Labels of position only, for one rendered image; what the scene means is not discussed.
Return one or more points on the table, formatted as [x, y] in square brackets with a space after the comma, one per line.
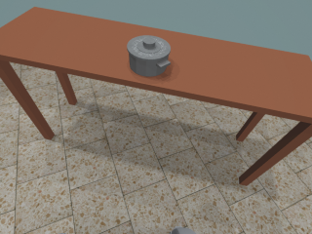
[237, 75]

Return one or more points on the knob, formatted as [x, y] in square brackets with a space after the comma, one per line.
[148, 42]

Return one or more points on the lid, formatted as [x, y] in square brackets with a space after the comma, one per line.
[160, 51]

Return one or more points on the pot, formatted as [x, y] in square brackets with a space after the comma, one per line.
[148, 68]

